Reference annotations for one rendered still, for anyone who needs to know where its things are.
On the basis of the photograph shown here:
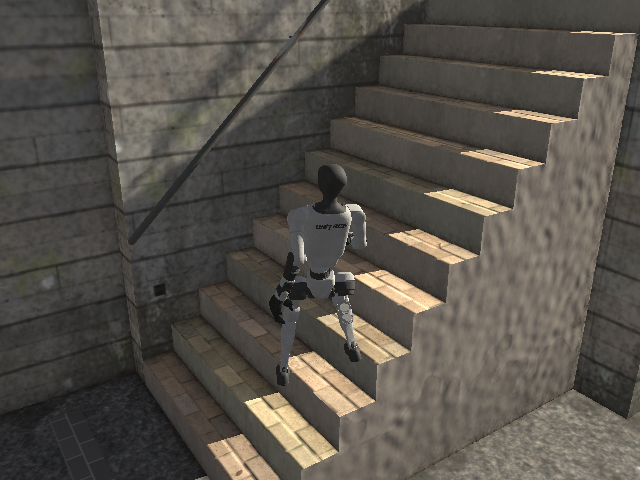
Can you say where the stairs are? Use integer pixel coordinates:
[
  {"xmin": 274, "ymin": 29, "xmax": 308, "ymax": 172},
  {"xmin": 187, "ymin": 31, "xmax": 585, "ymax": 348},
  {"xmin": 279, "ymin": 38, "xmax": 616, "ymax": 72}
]
[{"xmin": 143, "ymin": 0, "xmax": 640, "ymax": 480}]

